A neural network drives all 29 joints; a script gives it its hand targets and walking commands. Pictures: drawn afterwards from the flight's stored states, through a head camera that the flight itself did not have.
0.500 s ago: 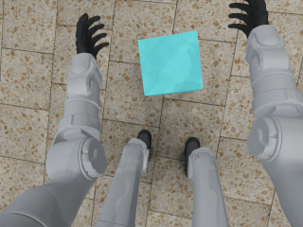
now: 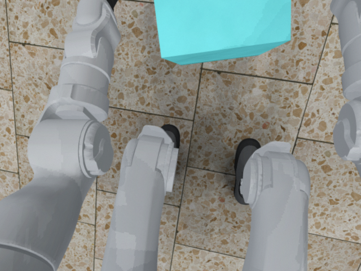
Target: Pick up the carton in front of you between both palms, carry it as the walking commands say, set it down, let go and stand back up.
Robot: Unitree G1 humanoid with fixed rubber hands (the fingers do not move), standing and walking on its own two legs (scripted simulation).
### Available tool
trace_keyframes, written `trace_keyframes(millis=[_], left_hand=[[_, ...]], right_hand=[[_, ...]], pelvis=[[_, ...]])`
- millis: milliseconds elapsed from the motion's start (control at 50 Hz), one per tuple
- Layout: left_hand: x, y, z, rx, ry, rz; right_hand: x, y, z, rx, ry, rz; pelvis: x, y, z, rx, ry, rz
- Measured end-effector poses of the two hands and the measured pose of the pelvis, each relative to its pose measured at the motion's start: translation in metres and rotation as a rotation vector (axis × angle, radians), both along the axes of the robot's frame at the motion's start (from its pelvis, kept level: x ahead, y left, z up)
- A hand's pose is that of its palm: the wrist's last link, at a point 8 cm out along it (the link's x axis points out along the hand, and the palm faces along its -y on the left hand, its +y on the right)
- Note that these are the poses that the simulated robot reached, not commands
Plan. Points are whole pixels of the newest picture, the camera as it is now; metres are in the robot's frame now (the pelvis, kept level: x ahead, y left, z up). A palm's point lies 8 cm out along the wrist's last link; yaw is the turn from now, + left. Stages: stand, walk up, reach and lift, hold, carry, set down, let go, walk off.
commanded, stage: reach and lift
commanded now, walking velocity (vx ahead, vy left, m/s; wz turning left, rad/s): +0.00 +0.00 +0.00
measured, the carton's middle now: (217, 6) +0.56 +0.01 -0.29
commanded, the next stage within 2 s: none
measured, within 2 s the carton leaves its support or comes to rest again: leaves its support in 1.00 s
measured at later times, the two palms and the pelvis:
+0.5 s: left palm (122, 2) +0.54 +0.19 -0.21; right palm out of the picture +0.59 -0.16 -0.21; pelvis +0.01 +0.00 -0.04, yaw +0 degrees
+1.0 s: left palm out of the picture +0.55 +0.16 -0.20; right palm out of the picture +0.58 -0.14 -0.21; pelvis +0.01 +0.00 -0.05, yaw -1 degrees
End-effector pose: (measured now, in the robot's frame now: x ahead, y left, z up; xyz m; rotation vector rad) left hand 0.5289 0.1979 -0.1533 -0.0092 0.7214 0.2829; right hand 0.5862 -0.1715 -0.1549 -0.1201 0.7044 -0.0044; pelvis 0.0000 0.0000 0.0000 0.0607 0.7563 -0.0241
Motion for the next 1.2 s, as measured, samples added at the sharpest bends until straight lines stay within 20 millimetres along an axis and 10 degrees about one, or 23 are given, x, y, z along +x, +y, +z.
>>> trace_keyframes(millis=[280,1020,1200], left_hand=[[0.009,-0.009,-0.067,-0.001,0.033,-0.032],[0.021,-0.034,-0.049,-0.045,0.036,-0.071],[0.006,-0.044,0.015,-0.056,-0.047,-0.026]], right_hand=[[-0.002,-0.001,-0.070,0.004,0.015,-0.008],[-0.008,0.033,-0.057,0.043,0.044,0.027],[-0.025,0.028,0.011,0.060,-0.024,-0.045]], pelvis=[[0.006,0.001,-0.037,-0.007,-0.109,0.000],[0.013,-0.003,-0.047,-0.007,-0.103,-0.007],[0.013,0.001,-0.028,-0.016,-0.036,-0.015]])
